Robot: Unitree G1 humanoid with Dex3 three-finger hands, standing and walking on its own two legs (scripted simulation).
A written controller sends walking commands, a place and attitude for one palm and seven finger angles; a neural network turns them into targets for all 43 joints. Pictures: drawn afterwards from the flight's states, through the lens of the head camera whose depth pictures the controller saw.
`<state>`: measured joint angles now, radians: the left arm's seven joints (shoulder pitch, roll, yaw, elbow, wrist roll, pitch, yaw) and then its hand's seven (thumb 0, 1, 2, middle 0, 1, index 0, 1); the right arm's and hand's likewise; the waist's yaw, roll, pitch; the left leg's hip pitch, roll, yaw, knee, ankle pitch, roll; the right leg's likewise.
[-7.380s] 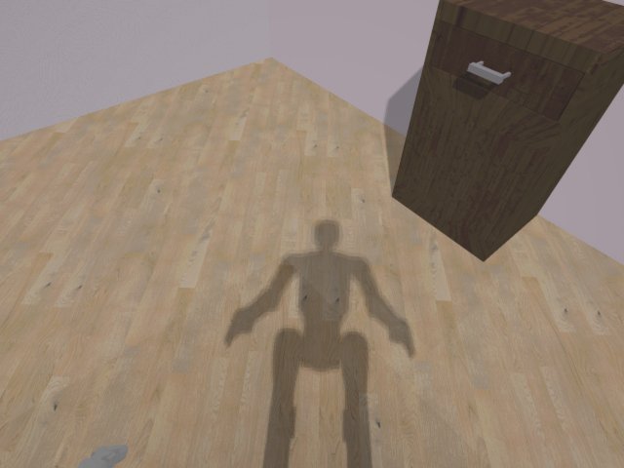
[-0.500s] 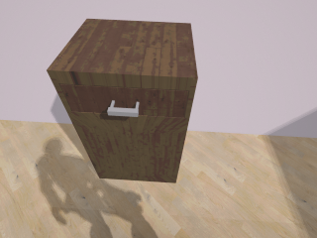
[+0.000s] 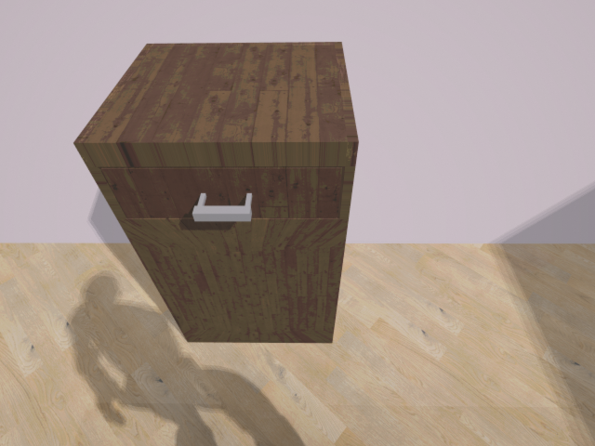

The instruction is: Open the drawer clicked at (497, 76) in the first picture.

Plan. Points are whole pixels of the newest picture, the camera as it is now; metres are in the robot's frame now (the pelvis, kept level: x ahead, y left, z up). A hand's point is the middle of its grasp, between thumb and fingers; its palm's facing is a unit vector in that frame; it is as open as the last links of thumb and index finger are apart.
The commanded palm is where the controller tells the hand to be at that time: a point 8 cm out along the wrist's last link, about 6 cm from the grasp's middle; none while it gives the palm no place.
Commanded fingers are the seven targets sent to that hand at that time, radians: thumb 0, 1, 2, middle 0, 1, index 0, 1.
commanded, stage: look again from close up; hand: left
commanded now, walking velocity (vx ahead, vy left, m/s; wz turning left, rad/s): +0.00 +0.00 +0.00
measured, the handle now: (224, 205) +0.56 +0.18 -0.04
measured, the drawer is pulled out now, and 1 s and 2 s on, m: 0.00 0.00 0.00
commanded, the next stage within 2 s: shuffle to correct the standing spot in 0.26 s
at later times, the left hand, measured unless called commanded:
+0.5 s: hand out of the picture -0.01 +0.13 -0.17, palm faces +0.03 -0.98 -0.17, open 7.4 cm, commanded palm none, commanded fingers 0.00 0.90 0.90 -0.20 -0.30 -0.20 -0.30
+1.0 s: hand out of the picture +0.05 +0.15 -0.16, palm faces +0.05 -0.97 -0.25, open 7.3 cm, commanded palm none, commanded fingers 0.00 0.90 0.90 -0.20 -0.30 -0.20 -0.30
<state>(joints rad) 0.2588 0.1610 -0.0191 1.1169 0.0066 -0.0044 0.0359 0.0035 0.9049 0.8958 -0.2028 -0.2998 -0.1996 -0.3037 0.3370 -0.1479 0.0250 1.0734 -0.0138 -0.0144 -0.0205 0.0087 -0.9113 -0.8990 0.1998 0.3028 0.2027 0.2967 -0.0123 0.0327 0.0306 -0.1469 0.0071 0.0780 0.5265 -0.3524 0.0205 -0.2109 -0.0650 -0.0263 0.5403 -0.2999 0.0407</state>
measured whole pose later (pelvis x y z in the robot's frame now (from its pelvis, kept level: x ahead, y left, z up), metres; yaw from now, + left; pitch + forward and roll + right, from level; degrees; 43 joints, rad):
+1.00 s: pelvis +0.04 -0.04 +0.01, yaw -1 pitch +0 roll +2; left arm 0.25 0.16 0.03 1.07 0.01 0.00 0.05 0.01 0.91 0.90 -0.20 -0.30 -0.20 -0.30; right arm 0.25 -0.15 -0.02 1.07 -0.01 0.00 -0.05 0.01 -0.92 -0.90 0.20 0.30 0.20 0.30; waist 0.01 0.00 0.07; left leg -0.12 0.05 0.12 0.53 -0.30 -0.02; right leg -0.23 -0.04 -0.04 0.63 -0.31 -0.01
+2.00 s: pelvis -0.02 -0.02 +0.00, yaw +2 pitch -1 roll -1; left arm 0.32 0.10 -0.02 1.13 0.01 -0.03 0.04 0.00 0.90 0.90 -0.20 -0.30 -0.20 -0.30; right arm 0.32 -0.12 0.01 1.09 -0.02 0.00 -0.02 0.02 -0.92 -0.90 0.20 0.30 0.20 0.30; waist 0.00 0.02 0.03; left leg -0.22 0.05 0.08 0.55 -0.32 0.00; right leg -0.24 -0.04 -0.09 0.51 -0.26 0.01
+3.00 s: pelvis +0.03 -0.04 +0.00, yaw +1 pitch +1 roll +1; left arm 0.29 0.13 0.02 1.09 0.01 -0.01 0.05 0.02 0.92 0.90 -0.21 -0.30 -0.20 -0.30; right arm 0.25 -0.15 -0.01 1.08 -0.01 0.00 -0.05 0.02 -0.93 -0.90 0.20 0.30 0.20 0.30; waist 0.02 -0.01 0.06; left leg -0.15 0.05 0.09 0.53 -0.34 -0.03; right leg -0.22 -0.04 -0.08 0.59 -0.36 -0.02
